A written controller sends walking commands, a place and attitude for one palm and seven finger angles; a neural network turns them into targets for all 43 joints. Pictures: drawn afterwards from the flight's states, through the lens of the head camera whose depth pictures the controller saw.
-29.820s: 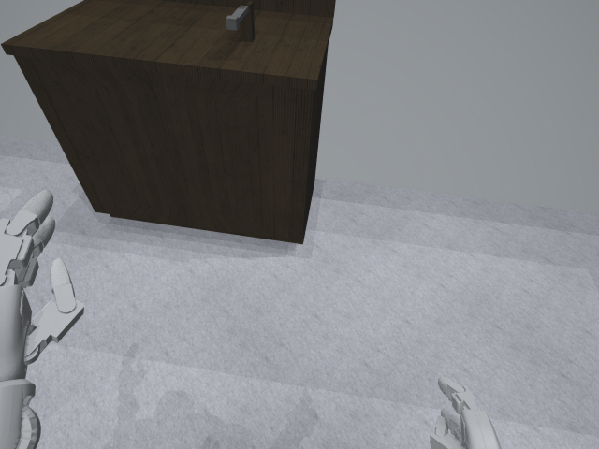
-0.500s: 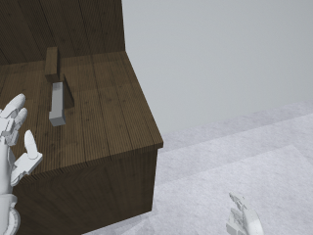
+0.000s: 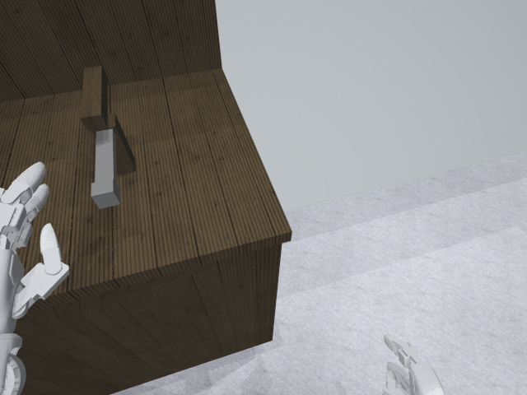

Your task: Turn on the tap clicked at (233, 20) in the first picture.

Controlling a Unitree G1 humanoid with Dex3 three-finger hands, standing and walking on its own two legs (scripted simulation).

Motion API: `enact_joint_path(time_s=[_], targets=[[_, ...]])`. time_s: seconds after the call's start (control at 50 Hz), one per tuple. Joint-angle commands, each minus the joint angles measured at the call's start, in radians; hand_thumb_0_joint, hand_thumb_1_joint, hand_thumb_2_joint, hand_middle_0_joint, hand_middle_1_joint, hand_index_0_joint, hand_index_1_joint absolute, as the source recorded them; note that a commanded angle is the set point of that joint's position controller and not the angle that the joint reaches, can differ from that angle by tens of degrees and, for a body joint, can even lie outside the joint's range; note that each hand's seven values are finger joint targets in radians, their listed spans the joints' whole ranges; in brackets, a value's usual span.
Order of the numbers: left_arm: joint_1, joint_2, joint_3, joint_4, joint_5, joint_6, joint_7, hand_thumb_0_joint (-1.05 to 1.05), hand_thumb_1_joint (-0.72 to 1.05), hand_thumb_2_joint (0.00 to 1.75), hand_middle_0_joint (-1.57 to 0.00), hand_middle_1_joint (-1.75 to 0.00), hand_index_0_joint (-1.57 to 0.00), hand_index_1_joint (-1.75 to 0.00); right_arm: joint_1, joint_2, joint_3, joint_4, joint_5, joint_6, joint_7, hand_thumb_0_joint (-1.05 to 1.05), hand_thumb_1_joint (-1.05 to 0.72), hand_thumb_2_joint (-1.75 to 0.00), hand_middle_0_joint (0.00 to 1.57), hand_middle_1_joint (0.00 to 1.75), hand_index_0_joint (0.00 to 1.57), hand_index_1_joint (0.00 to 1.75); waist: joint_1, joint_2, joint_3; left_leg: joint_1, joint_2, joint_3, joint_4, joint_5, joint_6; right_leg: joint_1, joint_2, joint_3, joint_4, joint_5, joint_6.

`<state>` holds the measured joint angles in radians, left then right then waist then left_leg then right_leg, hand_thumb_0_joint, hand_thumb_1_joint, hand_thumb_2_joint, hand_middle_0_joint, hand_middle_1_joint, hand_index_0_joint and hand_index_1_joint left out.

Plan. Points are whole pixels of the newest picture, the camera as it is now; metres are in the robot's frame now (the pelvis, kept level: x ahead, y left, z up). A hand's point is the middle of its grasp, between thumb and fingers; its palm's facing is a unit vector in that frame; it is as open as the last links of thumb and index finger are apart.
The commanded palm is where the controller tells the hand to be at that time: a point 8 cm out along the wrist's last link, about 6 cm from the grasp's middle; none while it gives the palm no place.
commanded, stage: come to a stop and stand still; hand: left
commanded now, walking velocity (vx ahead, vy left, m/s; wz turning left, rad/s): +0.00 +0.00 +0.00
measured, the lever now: (106, 193) +0.34 +0.25 +0.13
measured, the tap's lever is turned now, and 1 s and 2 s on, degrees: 0 0 0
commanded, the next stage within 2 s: look again from close up in 0.28 s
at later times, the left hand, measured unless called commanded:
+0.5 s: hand (47, 279) +0.20 +0.25 +0.15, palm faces +0.42 -0.84 -0.36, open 7.4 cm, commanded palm +0.15 +0.28 +0.18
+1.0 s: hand (55, 249) +0.23 +0.25 +0.17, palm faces +0.40 -0.87 -0.29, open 7.4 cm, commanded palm +0.15 +0.27 +0.18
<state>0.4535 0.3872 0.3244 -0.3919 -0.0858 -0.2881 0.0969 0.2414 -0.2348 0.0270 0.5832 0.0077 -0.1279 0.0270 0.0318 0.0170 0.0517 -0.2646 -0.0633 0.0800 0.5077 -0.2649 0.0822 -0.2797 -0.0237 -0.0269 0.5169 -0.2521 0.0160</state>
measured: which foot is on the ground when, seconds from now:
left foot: down 0.00-1.00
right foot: down 0.00-1.00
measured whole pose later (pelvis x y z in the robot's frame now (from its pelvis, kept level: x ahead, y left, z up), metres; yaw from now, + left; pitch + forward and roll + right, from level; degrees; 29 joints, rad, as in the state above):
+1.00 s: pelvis -0.01 -0.02 +0.00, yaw +1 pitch -2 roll +0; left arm 0.22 0.37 0.38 -0.30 -0.14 0.05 0.00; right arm 0.19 -0.25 0.05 0.63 0.01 -0.06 0.01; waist 0.04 0.02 -0.01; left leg -0.21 -0.06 0.06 0.51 -0.26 0.06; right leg -0.24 0.00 -0.01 0.55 -0.27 -0.02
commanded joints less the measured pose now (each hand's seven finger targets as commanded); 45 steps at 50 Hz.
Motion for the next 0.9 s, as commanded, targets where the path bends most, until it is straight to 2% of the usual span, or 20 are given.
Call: enact_joint_path(time_s=[0.0, 0.06, 0.08, 0.16, 0.2, 0.28, 0.36, 0.4, 0.52, 0.56, 0.58, 0.66, 0.74, 0.76, 0.78, 0.8, 0.82, 0.84, 0.86, 0.88], targets=[[-0.206, 0.269, 0.209, -0.194, -0.009, -0.058, 0.031, 0.0, 0.9, 0.9, -0.2, -0.3, -0.2, -0.3, -0.105, -0.128, -0.06, -0.148, 0.004, -0.048, -0.035, 0.0, -0.9, -0.9, 0.2, 0.3, 0.2, 0.3, 0.008, 0.017, -0.163, 0.009, 0.126, -0.178, -0.121, 0.199, -0.099, 0.106, -0.055, 0.063, -0.028, 0.178, -0.037], [-0.259, 0.3, 0.204, -0.296, -0.004, -0.054, 0.031, 0.0, 0.9, 0.9, -0.2, -0.3, -0.2, -0.3, -0.107, -0.133, -0.057, -0.151, 0.007, -0.055, -0.032, 0.0, -0.9, -0.9, 0.2, 0.3, 0.2, 0.3, 0.01, 0.129, -0.23, 0.074, 0.134, -0.192, -0.098, 0.367, -0.109, 0.121, -0.047, 0.05, 0.01, 0.193, -0.036], [-0.242, 0.261, 0.167, -0.317, -0.002, -0.055, 0.027, 0.0, 0.9, 0.9, -0.2, -0.3, -0.2, -0.3, -0.101, -0.123, -0.054, -0.151, 0.007, -0.061, -0.028, 0.0, -0.9, -0.9, 0.2, 0.3, 0.2, 0.3, 0.009, 0.16, -0.241, 0.105, 0.141, -0.196, -0.091, 0.451, -0.114, 0.105, -0.048, 0.037, 0.017, 0.168, -0.035], [-0.104, 0.234, 0.162, -0.341, 0.001, -0.034, 0.028, 0.0, 0.9, 0.9, -0.2, -0.3, -0.2, -0.3, -0.096, -0.128, -0.064, -0.158, 0.006, -0.068, -0.007, 0.0, -0.9, -0.9, 0.2, 0.3, 0.2, 0.3, 0.014, 0.15, -0.255, 0.151, 0.168, -0.197, -0.083, 0.596, -0.119, 0.069, -0.036, 0.018, 0.031, 0.054, -0.032], [-0.059, 0.199, 0.155, -0.325, 0.001, -0.026, 0.026, 0.0, 0.9, 0.9, -0.2, -0.3, -0.2, -0.3, -0.101, -0.128, -0.071, -0.159, 0.006, -0.058, -0.003, 0.0, -0.9, -0.9, 0.2, 0.3, 0.2, 0.3, 0.01, 0.089, -0.226, 0.098, 0.164, -0.178, -0.081, 0.514, -0.119, 0.095, -0.039, 0.023, -0.001, 0.104, -0.038], [-0.008, 0.158, 0.17, -0.196, -0.016, 0.001, 0.022, 0.0, 0.9, 0.9, -0.2, -0.3, -0.2, -0.3, -0.122, -0.124, -0.073, -0.156, 0.013, -0.03, -0.023, 0.0, -0.9, -0.9, 0.2, 0.3, 0.2, 0.3, -0.001, -0.041, -0.168, 0.02, 0.129, -0.155, -0.112, 0.18, -0.113, 0.122, -0.06, 0.069, -0.084, 0.188, -0.048], [-0.094, 0.166, 0.165, -0.203, 0.0, 0.022, 0.018, 0.0, 0.9, 0.9, -0.2, -0.3, -0.2, -0.3, -0.162, -0.123, -0.063, -0.166, 0.014, -0.016, -0.05, 0.0, -0.9, -0.9, 0.2, 0.3, 0.2, 0.3, -0.008, -0.012, -0.126, 0.035, 0.137, -0.154, -0.154, 0.017, -0.081, 0.072, -0.047, 0.084, -0.127, 0.086, -0.041], [-0.124, 0.125, 0.122, -0.205, 0.012, 0.031, 0.014, 0.0, 0.9, 0.9, -0.2, -0.3, -0.2, -0.3, -0.169, -0.114, -0.053, -0.173, 0.008, -0.013, -0.058, 0.0, -0.9, -0.9, 0.2, 0.3, 0.2, 0.3, -0.007, 0.003, -0.124, 0.033, 0.144, -0.157, -0.177, -0.021, -0.073, 0.08, -0.039, 0.074, -0.134, 0.063, -0.036], [-0.195, 0.115, 0.089, -0.3, 0.04, 0.052, 0.027, 0.0, 0.9, 0.9, -0.2, -0.3, -0.2, -0.3, -0.174, -0.107, -0.042, -0.188, -0.003, -0.024, -0.071, 0.0, -0.9, -0.9, 0.2, 0.3, 0.2, 0.3, -0.002, 0.066, -0.143, 0.043, 0.143, -0.145, -0.183, 0.0, -0.062, 0.135, -0.028, 0.065, -0.135, 0.116, -0.038], [-0.191, 0.167, 0.138, -0.322, 0.044, 0.06, 0.038, 0.0, 0.9, 0.9, -0.2, -0.3, -0.2, -0.3, -0.181, -0.112, -0.043, -0.188, -0.008, -0.022, -0.075, 0.0, -0.9, -0.9, 0.2, 0.3, 0.2, 0.3, 0.004, 0.083, -0.158, 0.042, 0.141, -0.142, -0.177, 0.03, -0.068, 0.156, -0.03, 0.068, -0.131, 0.143, -0.04], [-0.173, 0.127, 0.111, -0.321, 0.041, 0.058, 0.037, 0.0, 0.9, 0.9, -0.2, -0.3, -0.2, -0.3, -0.174, -0.099, -0.039, -0.188, -0.01, -0.021, -0.075, 0.0, -0.9, -0.9, 0.2, 0.3, 0.2, 0.3, 0.0, 0.079, -0.16, 0.04, 0.138, -0.139, -0.167, 0.062, -0.068, 0.167, -0.033, 0.059, -0.131, 0.167, -0.042], [-0.075, 0.151, 0.158, -0.286, 0.032, 0.064, 0.04, 0.0, 0.9, 0.9, -0.2, -0.3, -0.2, -0.3, -0.168, -0.103, -0.043, -0.189, -0.012, -0.013, -0.076, 0.0, -0.9, -0.9, 0.2, 0.3, 0.2, 0.3, 0.002, 0.071, -0.171, 0.055, 0.134, -0.135, -0.148, 0.147, -0.079, 0.175, -0.037, 0.06, -0.134, 0.212, -0.046], [-0.04, 0.111, 0.127, -0.25, 0.024, 0.063, 0.029, 0.0, 0.9, 0.9, -0.2, -0.3, -0.2, -0.3, -0.158, -0.102, -0.044, -0.189, -0.008, -0.001, -0.075, 0.0, -0.9, -0.9, 0.2, 0.3, 0.2, 0.3, -0.006, 0.05, -0.153, 0.048, 0.143, -0.139, -0.16, 0.174, -0.085, 0.163, -0.031, 0.043, -0.132, 0.209, -0.039], [-0.937, 0.844, 0.368, -0.506, 0.055, -0.07, 0.057, 0.0, 0.9, 0.9, -0.2, -0.3, -0.2, -0.3, 0.011, -0.13, 0.124, -0.304, 0.05, 0.022, -0.149, 0.0, -0.9, -0.9, 0.2, 0.3, 0.2, 0.3, -0.071, 0.267, -0.107, -0.196, 0.15, -0.226, -0.216, 0.019, -0.077, 0.334, 0.054, 0.005, 0.045, -0.009, 0.021], [-0.55, 0.32, 0.32, 0.05, 0.131, 0.113, -0.008, 0.0, 0.9, 0.9, -0.2, -0.3, -0.2, -0.3, -0.076, -0.083, -0.055, -0.1, -0.057, 0.004, -0.119, 0.0, -0.9, -0.9, 0.2, 0.3, 0.2, 0.3, 0.064, 0.186, -0.24, 0.178, 0.133, -0.182, -0.144, 0.359, -0.189, 0.08, 0.081, -0.026, 0.052, 0.049, -0.054], [-0.433, 0.17, 0.121, 0.008, 0.042, 0.134, -0.038, 0.0, 0.9, 0.9, -0.2, -0.3, -0.2, -0.3, -0.097, -0.108, -0.044, -0.119, -0.055, -0.01, -0.051, 0.0, -0.9, -0.9, 0.2, 0.3, 0.2, 0.3, -0.017, 0.06, -0.186, 0.199, 0.12, -0.184, -0.137, 0.532, -0.225, -0.03, 0.095, -0.063, 0.007, 0.046, -0.054], [-0.329, 0.18, 0.177, -0.041, -0.004, 0.16, -0.054, 0.0, 0.9, 0.9, -0.2, -0.3, -0.2, -0.3, -0.079, -0.162, -0.079, -0.11, -0.03, 0.008, -0.042, 0.0, -0.9, -0.9, 0.2, 0.3, 0.2, 0.3, 0.02, 0.075, -0.307, 0.322, 0.144, -0.185, -0.105, 0.604, -0.213, -0.055, 0.096, -0.038, 0.039, 0.081, -0.041], [-0.317, 0.115, 0.137, -0.03, -0.08, 0.203, -0.098, 0.0, 0.9, 0.9, -0.2, -0.3, -0.2, -0.3, -0.124, -0.163, -0.075, -0.121, -0.022, 0.003, -0.048, 0.0, -0.9, -0.9, 0.2, 0.3, 0.2, 0.3, 0.047, 0.061, -0.318, 0.312, 0.112, -0.155, -0.091, 0.555, -0.192, -0.04, 0.074, -0.028, 0.02, 0.083, -0.042], [-0.279, 0.106, 0.144, 0.034, -0.125, 0.254, -0.127, 0.0, 0.9, 0.9, -0.2, -0.3, -0.2, -0.3, -0.143, -0.169, -0.065, -0.112, -0.005, 0.009, -0.047, 0.0, -0.9, -0.9, 0.2, 0.3, 0.2, 0.3, 0.05, 0.097, -0.279, 0.299, 0.106, -0.135, -0.09, 0.523, -0.192, -0.029, 0.073, -0.034, 0.001, 0.11, -0.046], [-0.299, 0.058, 0.063, -0.061, -0.137, 0.272, -0.148, 0.0, 0.9, 0.9, -0.2, -0.3, -0.2, -0.3, -0.183, -0.166, -0.055, -0.126, 0.002, 0.003, -0.036, 0.0, -0.9, -0.9, 0.2, 0.3, 0.2, 0.3, 0.05, 0.045, -0.256, 0.244, 0.095, -0.131, -0.078, 0.455, -0.173, -0.002, 0.061, -0.055, -0.008, 0.142, -0.048]])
